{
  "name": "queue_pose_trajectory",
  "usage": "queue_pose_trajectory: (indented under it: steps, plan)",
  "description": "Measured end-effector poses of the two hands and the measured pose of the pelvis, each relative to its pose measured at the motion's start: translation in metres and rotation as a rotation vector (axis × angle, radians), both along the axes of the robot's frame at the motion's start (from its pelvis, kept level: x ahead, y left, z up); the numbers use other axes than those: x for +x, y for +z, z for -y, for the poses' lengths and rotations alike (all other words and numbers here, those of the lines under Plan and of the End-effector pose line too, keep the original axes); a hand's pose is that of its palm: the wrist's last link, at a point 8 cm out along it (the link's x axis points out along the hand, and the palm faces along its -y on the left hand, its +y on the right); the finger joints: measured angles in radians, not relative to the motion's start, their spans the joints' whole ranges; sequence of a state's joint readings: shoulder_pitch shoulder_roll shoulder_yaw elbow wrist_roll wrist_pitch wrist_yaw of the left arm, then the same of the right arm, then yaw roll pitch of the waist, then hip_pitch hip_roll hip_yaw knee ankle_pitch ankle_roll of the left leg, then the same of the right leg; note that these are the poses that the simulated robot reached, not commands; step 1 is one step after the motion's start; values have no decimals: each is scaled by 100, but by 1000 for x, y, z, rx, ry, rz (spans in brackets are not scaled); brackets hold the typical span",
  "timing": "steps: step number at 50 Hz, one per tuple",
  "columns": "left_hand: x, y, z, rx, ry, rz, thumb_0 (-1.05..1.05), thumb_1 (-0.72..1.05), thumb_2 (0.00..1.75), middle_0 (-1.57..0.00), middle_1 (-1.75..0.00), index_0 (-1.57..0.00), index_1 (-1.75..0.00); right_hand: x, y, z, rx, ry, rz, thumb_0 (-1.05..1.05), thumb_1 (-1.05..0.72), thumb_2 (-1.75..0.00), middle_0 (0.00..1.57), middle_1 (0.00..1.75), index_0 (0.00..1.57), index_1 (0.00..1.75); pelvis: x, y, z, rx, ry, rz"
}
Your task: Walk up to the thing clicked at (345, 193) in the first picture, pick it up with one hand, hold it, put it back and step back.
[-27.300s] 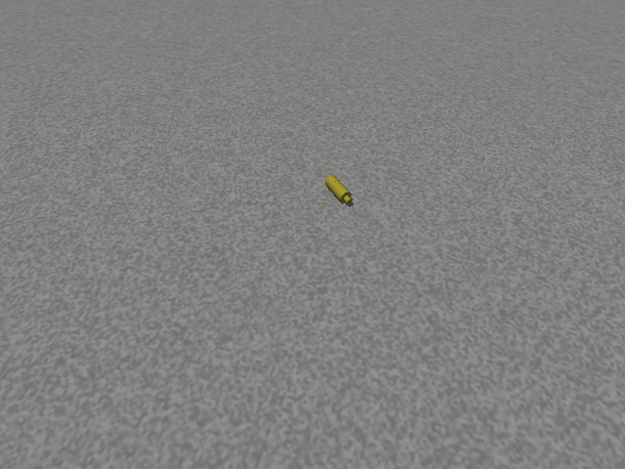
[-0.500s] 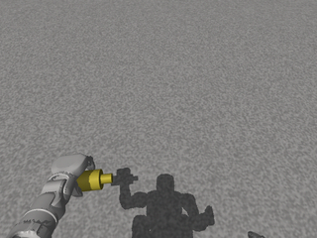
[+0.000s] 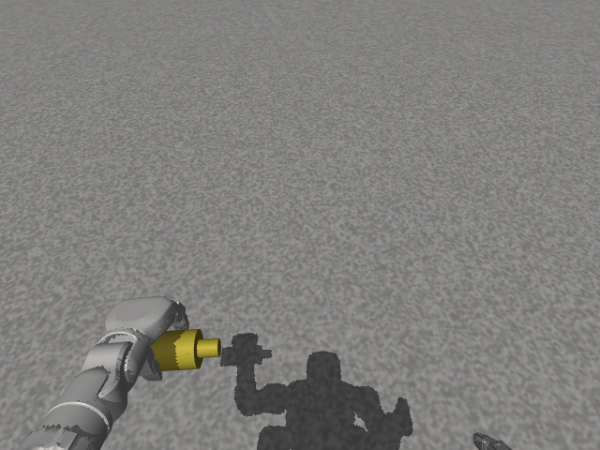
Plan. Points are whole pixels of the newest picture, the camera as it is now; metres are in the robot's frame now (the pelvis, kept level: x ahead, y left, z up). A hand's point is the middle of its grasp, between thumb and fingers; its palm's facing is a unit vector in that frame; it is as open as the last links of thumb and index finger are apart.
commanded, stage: hold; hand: left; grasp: from above
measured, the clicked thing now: (166, 350) +0.30 +0.22 -0.10
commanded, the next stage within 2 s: crouch in 1.38 s
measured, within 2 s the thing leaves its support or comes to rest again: neither
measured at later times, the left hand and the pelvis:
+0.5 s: hand (143, 369) +0.25 +0.22 -0.05, palm faces -0.49 -0.05 -0.87, open 8.7 cm; pelvis -0.03 +0.00 +0.01, yaw +0 degrees
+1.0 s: hand (141, 371) +0.24 +0.22 -0.03, palm faces -0.48 -0.06 -0.88, open 8.7 cm; pelvis -0.03 -0.01 +0.01, yaw +0 degrees
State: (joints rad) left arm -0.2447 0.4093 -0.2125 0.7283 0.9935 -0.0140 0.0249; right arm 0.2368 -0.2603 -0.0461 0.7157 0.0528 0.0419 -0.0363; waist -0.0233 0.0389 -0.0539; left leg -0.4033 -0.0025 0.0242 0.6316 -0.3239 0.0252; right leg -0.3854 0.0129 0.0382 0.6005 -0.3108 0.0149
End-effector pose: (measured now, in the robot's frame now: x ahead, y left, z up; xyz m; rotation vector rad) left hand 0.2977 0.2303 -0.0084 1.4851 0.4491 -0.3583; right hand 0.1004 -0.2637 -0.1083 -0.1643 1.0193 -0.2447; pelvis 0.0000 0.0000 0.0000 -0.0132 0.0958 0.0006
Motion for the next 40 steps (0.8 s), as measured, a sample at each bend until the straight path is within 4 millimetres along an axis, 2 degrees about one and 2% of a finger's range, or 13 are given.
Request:
queue_pose_trajectory:
  steps: [26, 40]
  plan:
    - [-37, 20, 5, 0, -14, 11, 0, 22, 26, -82, -34, -85, -30, -2, 11, -4, 11, 39, 67, 1, -89, -90, 21, 30, 20, 30, -27, 7, 4, 8, 3, 77]
    - [-44, 33, 8, -4, -18, 29, 0, 22, 25, -82, -35, -85, -32, 2, 15, -7, 19, 59, 105, 1, -90, -90, 21, 30, 20, 30, -35, 9, 6, 11, 2, 102]
